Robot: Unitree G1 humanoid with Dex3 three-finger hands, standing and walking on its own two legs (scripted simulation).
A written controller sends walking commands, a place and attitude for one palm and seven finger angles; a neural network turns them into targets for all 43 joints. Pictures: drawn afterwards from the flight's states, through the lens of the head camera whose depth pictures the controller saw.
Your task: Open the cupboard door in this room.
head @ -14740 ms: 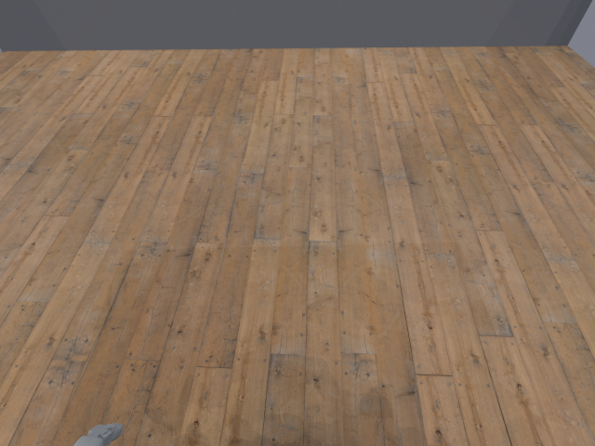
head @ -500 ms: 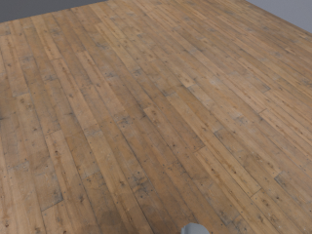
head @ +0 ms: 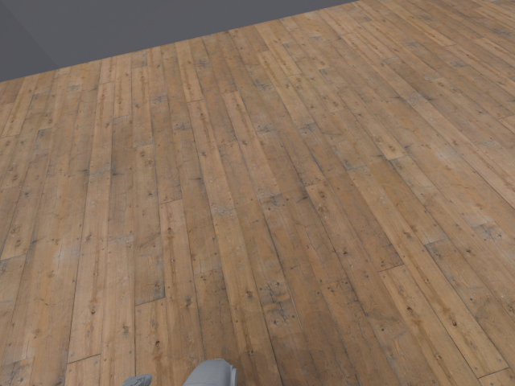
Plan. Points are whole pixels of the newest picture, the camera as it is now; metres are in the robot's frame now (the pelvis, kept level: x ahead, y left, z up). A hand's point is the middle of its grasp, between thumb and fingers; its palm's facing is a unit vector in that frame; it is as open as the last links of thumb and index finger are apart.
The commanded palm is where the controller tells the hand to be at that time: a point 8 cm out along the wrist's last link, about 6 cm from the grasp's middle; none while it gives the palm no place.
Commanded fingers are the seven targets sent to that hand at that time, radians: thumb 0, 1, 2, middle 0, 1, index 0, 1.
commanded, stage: turn to face it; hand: left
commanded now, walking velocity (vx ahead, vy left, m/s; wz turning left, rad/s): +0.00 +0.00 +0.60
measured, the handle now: out of the picture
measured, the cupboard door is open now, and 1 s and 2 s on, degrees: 0 0 0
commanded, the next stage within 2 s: none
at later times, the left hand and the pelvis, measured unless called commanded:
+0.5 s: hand out of the picture -0.03 +0.29 -0.18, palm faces +0.33 -0.91 -0.26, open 7.4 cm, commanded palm none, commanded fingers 0.00 0.90 0.90 -0.20 -0.30 -0.20 -0.30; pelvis -0.02 +0.05 +0.00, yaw +18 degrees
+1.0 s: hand out of the picture -0.03 +0.22 -0.15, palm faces +0.54 -0.80 -0.29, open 7.4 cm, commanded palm none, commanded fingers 0.00 0.90 0.90 -0.20 -0.30 -0.20 -0.30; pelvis -0.01 +0.01 +0.00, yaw +36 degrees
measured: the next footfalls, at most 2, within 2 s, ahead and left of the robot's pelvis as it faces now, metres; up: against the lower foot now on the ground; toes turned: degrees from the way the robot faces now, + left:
left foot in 0.30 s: -0.01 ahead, +0.15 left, +0.00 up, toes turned +19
right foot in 0.78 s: +0.08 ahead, -0.07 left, +0.00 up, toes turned +26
